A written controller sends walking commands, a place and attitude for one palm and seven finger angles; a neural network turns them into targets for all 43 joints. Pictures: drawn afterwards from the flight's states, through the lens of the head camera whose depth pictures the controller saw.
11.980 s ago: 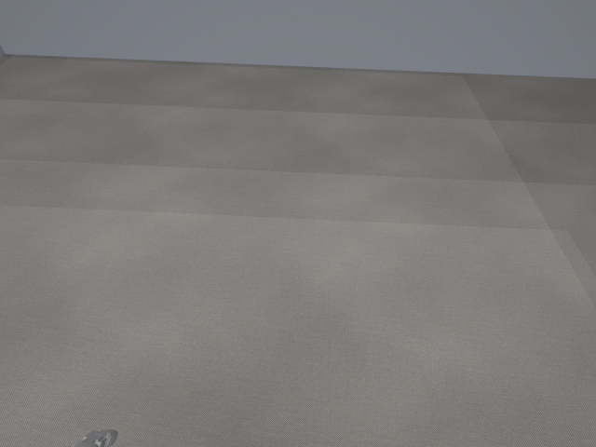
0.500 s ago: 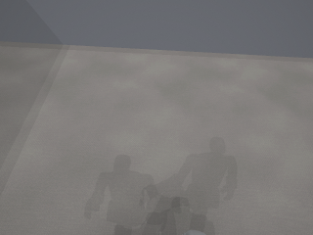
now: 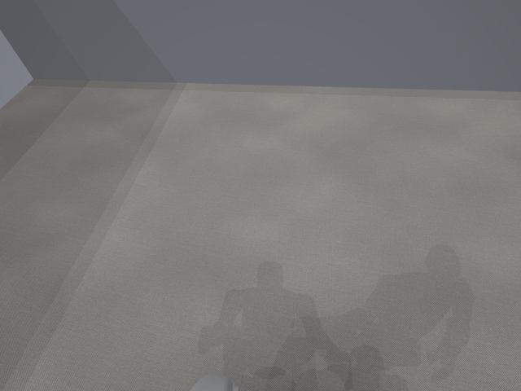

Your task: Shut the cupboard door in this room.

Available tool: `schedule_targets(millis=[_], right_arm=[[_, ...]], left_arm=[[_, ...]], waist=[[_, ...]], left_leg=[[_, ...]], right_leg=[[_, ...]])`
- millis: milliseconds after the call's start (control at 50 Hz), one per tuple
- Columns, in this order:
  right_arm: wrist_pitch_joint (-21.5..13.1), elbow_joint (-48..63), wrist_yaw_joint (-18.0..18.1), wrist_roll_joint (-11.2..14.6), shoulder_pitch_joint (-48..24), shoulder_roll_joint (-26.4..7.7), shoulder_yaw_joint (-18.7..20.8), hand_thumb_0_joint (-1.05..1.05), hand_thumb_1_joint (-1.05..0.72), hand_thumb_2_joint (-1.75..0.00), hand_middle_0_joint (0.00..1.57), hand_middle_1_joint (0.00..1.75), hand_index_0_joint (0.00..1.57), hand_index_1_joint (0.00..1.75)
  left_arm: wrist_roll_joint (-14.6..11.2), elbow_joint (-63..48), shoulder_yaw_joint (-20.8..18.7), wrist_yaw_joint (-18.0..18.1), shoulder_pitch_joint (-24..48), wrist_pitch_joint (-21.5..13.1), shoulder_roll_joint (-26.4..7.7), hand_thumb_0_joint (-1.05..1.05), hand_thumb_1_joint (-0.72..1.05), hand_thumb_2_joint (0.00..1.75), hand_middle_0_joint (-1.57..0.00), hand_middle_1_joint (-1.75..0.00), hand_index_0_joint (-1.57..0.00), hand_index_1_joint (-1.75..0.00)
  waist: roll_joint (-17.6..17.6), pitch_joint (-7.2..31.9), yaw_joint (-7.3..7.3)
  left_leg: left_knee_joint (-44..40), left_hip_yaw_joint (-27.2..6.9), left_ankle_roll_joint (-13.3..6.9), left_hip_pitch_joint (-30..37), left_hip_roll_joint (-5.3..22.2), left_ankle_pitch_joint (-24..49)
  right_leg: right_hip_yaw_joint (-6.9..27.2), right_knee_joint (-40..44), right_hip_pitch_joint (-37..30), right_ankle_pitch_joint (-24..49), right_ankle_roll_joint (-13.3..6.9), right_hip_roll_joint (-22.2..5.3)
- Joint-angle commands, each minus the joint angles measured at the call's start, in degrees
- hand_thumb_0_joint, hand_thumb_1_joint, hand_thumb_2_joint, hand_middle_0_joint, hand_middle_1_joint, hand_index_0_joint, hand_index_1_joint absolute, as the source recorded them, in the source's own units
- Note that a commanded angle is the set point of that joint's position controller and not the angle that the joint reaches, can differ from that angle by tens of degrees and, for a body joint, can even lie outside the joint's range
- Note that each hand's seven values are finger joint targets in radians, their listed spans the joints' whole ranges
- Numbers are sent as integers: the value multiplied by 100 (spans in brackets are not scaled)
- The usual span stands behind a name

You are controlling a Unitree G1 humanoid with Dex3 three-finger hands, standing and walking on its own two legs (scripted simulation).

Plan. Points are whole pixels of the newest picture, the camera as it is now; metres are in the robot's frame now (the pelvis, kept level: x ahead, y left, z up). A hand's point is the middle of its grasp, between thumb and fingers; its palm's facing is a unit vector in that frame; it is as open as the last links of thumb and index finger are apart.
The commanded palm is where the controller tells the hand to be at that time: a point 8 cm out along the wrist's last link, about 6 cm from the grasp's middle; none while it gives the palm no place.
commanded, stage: turn or walk to find it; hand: left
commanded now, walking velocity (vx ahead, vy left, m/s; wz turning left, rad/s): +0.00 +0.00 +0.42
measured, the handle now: out of the picture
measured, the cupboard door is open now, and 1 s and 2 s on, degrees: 80 80 80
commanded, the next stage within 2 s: none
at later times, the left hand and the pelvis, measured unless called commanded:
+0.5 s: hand out of the picture -0.03 +0.28 -0.17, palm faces +0.25 -0.94 -0.25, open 7.4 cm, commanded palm none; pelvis -0.03 +0.06 +0.00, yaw +12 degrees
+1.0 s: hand out of the picture -0.05 +0.20 -0.15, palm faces +0.40 -0.88 -0.27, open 7.4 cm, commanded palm none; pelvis -0.05 -0.01 +0.00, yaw +25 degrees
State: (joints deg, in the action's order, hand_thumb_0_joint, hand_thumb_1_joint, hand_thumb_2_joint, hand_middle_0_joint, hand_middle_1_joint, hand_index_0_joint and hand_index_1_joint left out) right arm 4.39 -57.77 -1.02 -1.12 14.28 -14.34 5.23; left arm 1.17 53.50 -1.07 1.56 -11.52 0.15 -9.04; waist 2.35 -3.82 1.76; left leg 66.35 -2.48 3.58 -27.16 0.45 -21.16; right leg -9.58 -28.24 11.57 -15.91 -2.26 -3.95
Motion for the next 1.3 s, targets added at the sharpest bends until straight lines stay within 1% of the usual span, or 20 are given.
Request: schedule_targets(millis=[0,120,200,220,240,260,380,600,700,720,740,760,820,860,1080,1160,1180,1200,1220,1280], right_arm=[[-114,468,30,4,-411,-272,-29,0,-90,-90,20,30,20,30],[-199,570,41,76,-717,-187,-136,0,-90,-90,20,30,20,30],[-304,471,49,68,-216,-322,-127,0,-90,-90,20,30,20,30],[-372,472,49,38,-68,-709,-51,0,-90,-90,20,30,20,30],[-383,497,69,-2,94,-1269,78,0,-90,-90,20,30,20,30],[-344,393,127,-2,305,-1380,100,0,-90,-90,20,30,20,30],[-415,611,215,26,-510,-856,-71,0,-90,-90,20,30,20,30],[-355,569,189,-35,-60,-853,47,0,-90,-90,20,30,20,30],[-321,662,158,10,-288,-803,89,0,-90,-90,20,30,20,30],[-335,680,133,49,-198,-588,58,0,-90,-90,20,30,20,30],[-351,788,95,81,-136,-221,0,0,-90,-90,20,30,20,30],[-267,856,119,21,-332,-391,61,0,-90,-90,20,30,20,30],[-111,548,40,-31,-108,-403,110,0,-90,-90,20,30,20,30],[-97,430,7,-32,123,-318,72,0,-90,-90,20,30,20,30],[-188,560,30,55,-595,-219,-86,0,-90,-90,20,30,20,30],[-296,459,68,75,-144,-262,-116,0,-90,-90,20,30,20,30],[-355,423,55,66,49,-475,-77,0,-90,-90,20,30,20,30],[-393,471,61,16,112,-991,36,0,-90,-90,20,30,20,30],[-343,459,90,6,281,-1387,110,0,-90,-90,20,30,20,30],[-342,482,223,-24,-329,-955,-10,0,-90,-90,20,30,20,30]], left_arm=[[21,-214,-345,57,-401,-105,-1213,0,90,90,-20,-30,-20,-30],[74,-40,-425,31,-579,-37,-1502,0,90,90,-20,-30,-20,-30],[3,11,-452,15,-336,28,-1479,0,90,90,-20,-30,-20,-30],[-49,-67,-420,-5,-457,75,-1271,0,90,90,-20,-30,-20,-30],[-65,-269,-324,-40,-395,105,-894,0,90,90,-20,-30,-20,-30],[-7,-380,-267,-2,7,185,-940,0,90,90,-20,-30,-20,-30],[-22,-33,-336,-84,-152,198,-1003,0,90,90,-20,-30,-20,-30],[-60,-405,-280,-34,416,152,-845,0,90,90,-20,-30,-20,-30],[-92,-261,-305,2,-282,34,-910,0,90,90,-20,-30,-20,-30],[-56,-242,-343,28,-443,-29,-1135,0,90,90,-20,-30,-20,-30],[29,-251,-438,74,-519,-70,-1592,0,90,90,-20,-30,-20,-30],[-3,-355,-452,57,-462,-45,-1722,0,90,90,-20,-30,-20,-30],[-19,-551,-370,67,365,-24,-1232,0,90,90,-20,-30,-20,-30],[-16,-563,-323,54,381,-78,-1082,0,90,90,-20,-30,-20,-30],[67,-133,-447,26,-500,-34,-1478,0,90,90,-20,-30,-20,-30],[21,-65,-478,15,-339,26,-1528,0,90,90,-20,-30,-20,-30],[-33,-78,-452,5,-327,67,-1395,0,90,90,-20,-30,-20,-30],[-75,-213,-392,-24,-367,110,-1055,0,90,90,-20,-30,-20,-30],[-28,-419,-289,-39,-93,152,-837,0,90,90,-20,-30,-20,-30],[-25,-229,-361,-55,289,249,-994,0,90,90,-20,-30,-20,-30]], waist=[[-1140,258,-333],[-1425,440,-465],[-1078,699,-112],[-105,857,-30],[1479,714,66],[1200,651,252],[526,388,-187],[647,442,43],[377,718,-327],[-187,822,-368],[-1574,790,-392],[-1742,575,-484],[-926,-35,-52],[-1023,71,-5],[-1385,441,-481],[-1312,738,-183],[-727,839,-41],[887,824,9],[1472,613,148],[979,-1,-24]], left_leg=[[-609,177,80,-279,190,-341],[-2075,574,-42,407,129,-673],[-4085,712,-177,1690,162,722],[-4590,-62,-420,2523,761,1590],[-4773,-1721,-1074,2914,2140,3414],[-4825,-1794,-1448,2433,2374,3580],[-4808,-740,-1201,2039,1286,3248],[-4626,-1540,-1403,2033,1282,3238],[-4047,-1575,-1023,1096,843,2689],[-3602,-1304,-725,490,512,1848],[-2530,-318,-307,-489,-300,-6],[-1331,-188,-227,-466,-359,-1216],[260,-272,-208,-396,-18,-378],[373,-83,-87,-366,38,13],[-1880,507,-14,246,121,-675],[-3769,738,-132,1404,47,324],[-4520,503,-220,2179,261,1067],[-4901,-1098,-622,2826,1479,2079],[-4946,-1768,-1212,2515,2311,3271],[-4983,-1233,-1250,1586,1635,2565]], right_leg=[[975,942,-644,2231,-532,-1569],[789,603,-731,2723,-636,-1704],[311,-235,-225,2116,-120,-1519],[13,-1086,648,1123,238,-1122],[-144,-2184,1988,-1720,639,-404],[417,-2929,1924,-2113,612,-330],[806,-3606,1866,-637,708,-235],[847,-2032,1390,-1040,688,31],[688,303,-367,323,575,182],[1145,910,-1102,603,449,-342],[2480,1148,-1526,937,-80,-1725],[2832,1351,-616,957,-637,-2426],[1842,1360,363,295,-512,-1644],[1255,1217,190,795,-371,-1352],[936,775,-703,2076,-627,-1681],[532,14,-404,2231,-252,-1565],[244,-593,189,1668,56,-1361],[-73,-1699,1491,-248,472,-632],[159,-2544,2037,-1983,612,-325],[832,-3496,2018,-1107,600,-316]])
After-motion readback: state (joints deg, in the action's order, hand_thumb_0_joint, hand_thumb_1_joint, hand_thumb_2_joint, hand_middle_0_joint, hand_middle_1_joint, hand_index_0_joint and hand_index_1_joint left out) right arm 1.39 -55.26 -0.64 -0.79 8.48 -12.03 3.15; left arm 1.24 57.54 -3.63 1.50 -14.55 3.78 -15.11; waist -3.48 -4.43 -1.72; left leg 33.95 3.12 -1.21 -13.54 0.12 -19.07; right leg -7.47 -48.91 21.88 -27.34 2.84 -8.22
